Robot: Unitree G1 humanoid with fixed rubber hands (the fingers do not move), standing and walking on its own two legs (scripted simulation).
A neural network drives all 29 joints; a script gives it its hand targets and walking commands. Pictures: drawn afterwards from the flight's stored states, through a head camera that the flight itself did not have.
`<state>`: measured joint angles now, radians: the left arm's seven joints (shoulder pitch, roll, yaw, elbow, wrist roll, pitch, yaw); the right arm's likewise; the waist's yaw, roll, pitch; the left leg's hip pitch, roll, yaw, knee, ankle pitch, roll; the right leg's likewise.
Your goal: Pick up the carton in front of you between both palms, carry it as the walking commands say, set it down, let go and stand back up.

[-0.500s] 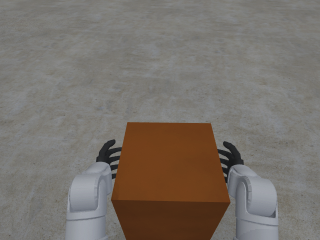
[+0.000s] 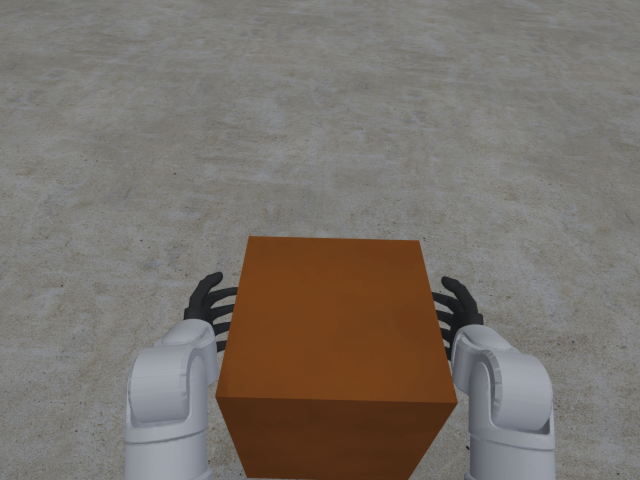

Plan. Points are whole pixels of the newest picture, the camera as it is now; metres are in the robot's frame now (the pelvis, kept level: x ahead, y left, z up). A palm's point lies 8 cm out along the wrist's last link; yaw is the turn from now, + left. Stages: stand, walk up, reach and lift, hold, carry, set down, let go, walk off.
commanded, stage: carry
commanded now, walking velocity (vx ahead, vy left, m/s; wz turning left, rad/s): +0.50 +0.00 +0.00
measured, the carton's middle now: (330, 363) +0.27 +0.00 +0.00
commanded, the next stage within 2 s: none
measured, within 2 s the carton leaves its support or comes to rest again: neither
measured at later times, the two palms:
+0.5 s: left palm (262, 168) +0.58 +0.11 +0.06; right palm (432, 169) +0.61 -0.19 +0.06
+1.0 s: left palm (260, 78) +0.89 +0.15 +0.07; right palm (395, 80) +0.89 -0.15 +0.08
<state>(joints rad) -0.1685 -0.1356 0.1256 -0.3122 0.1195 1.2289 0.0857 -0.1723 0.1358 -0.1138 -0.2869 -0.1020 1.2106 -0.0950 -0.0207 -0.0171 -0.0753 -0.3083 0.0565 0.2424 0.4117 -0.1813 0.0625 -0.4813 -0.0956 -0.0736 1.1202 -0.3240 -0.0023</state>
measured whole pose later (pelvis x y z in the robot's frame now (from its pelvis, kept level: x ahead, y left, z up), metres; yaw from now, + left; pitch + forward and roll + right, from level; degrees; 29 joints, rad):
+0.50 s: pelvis +0.33 -0.06 +0.00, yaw +4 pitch +4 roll +1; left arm -0.13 -0.13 0.10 -0.28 0.10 1.17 0.08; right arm -0.14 0.13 -0.11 -0.29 -0.12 1.19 -0.09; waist 0.01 0.02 -0.04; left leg -0.51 0.09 0.08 1.07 -0.30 0.01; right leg -0.28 -0.03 -0.25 0.37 -0.17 -0.08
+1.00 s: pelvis +0.61 -0.01 +0.00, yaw +1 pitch +3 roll +0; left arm -0.19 -0.14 0.13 -0.38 0.12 1.22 0.08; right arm -0.20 0.14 -0.12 -0.35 -0.10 1.19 -0.09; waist -0.01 -0.03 0.01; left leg -0.32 0.04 0.23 0.36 -0.11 0.07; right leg -0.35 -0.05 -0.08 0.64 -0.43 0.02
